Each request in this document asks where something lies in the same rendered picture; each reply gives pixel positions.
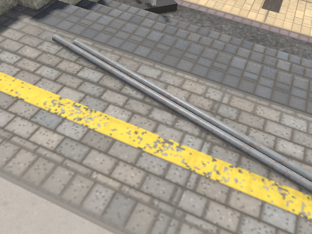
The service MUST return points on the stairs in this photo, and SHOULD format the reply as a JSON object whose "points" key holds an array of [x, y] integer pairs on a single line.
{"points": [[202, 36]]}

